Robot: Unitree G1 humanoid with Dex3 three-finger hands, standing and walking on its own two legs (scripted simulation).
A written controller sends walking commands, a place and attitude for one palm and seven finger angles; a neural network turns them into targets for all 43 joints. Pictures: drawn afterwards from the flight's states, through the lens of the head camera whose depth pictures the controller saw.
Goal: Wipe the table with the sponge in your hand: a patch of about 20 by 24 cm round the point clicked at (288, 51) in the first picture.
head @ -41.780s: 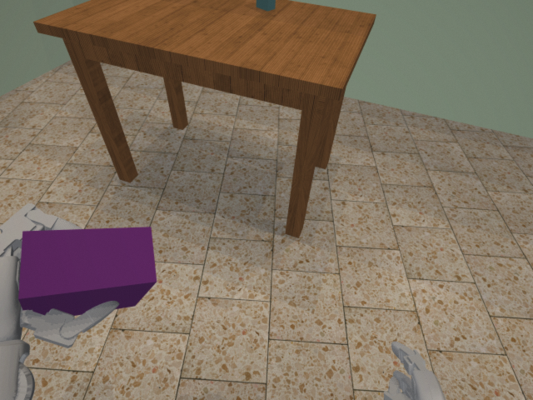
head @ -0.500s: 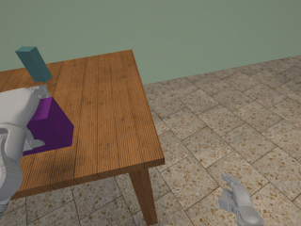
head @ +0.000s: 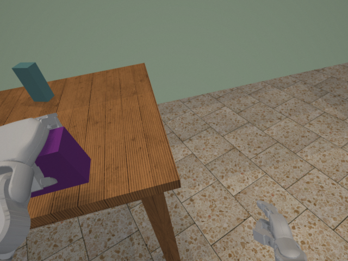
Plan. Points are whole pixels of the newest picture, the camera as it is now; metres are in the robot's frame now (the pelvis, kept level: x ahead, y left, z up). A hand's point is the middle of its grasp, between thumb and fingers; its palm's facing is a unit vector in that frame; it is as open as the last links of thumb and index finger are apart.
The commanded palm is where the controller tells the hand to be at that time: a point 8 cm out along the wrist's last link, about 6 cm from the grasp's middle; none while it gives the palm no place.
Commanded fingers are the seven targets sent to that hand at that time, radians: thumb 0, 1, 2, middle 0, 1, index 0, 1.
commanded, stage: bring the sponge back beside the body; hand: left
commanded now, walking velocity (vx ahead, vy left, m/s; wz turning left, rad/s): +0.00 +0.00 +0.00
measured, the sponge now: (52, 168) +0.21 +0.31 +0.15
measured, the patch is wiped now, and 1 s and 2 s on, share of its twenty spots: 1.00 1.00 1.00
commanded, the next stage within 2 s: step back with the hand held close in 0.56 s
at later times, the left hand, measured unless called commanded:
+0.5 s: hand (53, 164) +0.20 +0.27 +0.19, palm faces +0.23 -0.07 -0.97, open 10.5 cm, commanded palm +0.15 +0.28 +0.26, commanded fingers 0.00 0.10 1.30 -1.20 -1.60 -1.20 -1.60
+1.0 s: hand (80, 152) +0.22 +0.21 +0.21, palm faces +0.33 -0.84 -0.44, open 10.5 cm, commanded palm +0.16 +0.28 +0.25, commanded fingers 0.00 0.10 1.30 -1.20 -1.60 -1.20 -1.60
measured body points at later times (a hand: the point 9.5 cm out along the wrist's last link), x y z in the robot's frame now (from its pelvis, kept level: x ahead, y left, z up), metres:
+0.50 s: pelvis -0.01 -0.02 +0.00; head -0.04 -0.07 +0.44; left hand +0.18 +0.27 +0.24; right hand +0.25 -0.20 -0.07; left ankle +0.00 +0.11 -0.74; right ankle +0.03 -0.11 -0.74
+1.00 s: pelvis -0.01 +0.00 -0.01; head +0.01 +0.01 +0.44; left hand +0.19 +0.26 +0.23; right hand +0.15 -0.24 -0.09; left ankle -0.01 +0.10 -0.74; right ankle +0.01 -0.10 -0.74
